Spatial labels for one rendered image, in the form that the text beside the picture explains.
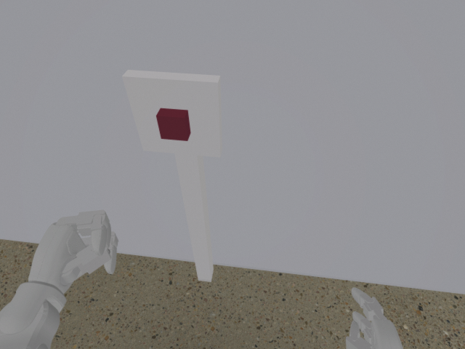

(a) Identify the left robot hand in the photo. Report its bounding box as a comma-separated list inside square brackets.
[28, 210, 118, 294]

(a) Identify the button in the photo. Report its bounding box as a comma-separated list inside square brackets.
[156, 108, 190, 141]

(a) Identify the panel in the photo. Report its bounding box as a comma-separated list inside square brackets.
[122, 70, 222, 282]

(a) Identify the right robot hand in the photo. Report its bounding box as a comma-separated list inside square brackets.
[346, 287, 403, 349]

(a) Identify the robot left forearm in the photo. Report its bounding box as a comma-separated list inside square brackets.
[0, 281, 67, 349]

